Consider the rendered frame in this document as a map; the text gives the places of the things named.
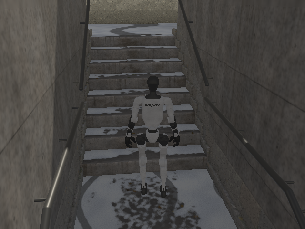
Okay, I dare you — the stairs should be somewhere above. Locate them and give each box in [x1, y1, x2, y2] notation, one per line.
[82, 36, 207, 177]

